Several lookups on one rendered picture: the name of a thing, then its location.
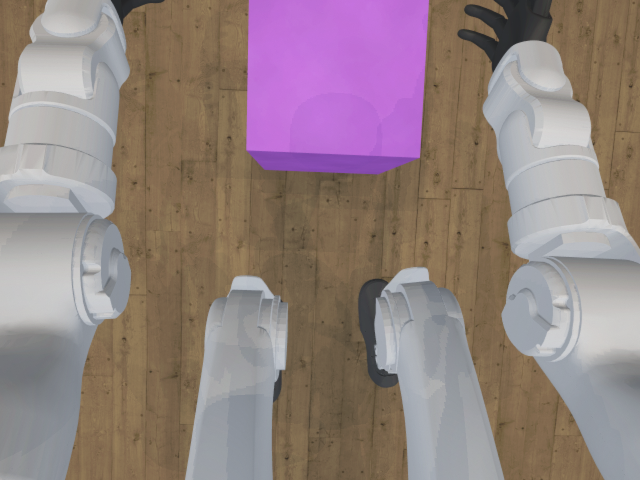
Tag carton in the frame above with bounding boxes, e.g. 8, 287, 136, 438
246, 0, 429, 174

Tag robot left hand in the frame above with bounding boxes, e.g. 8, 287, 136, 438
111, 0, 165, 26

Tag right robot upper arm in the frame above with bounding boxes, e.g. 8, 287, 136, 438
501, 256, 640, 480

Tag robot right shin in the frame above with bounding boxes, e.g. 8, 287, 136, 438
374, 267, 466, 374

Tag robot right forearm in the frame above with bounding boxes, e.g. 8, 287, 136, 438
483, 40, 640, 264

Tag robot left foot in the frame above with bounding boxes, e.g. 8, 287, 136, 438
273, 295, 283, 403

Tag robot right hand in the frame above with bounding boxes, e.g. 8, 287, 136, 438
457, 0, 553, 72

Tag left robot upper arm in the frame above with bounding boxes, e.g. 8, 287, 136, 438
0, 213, 131, 480

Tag robot left forearm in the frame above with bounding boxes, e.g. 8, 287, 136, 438
0, 0, 130, 219

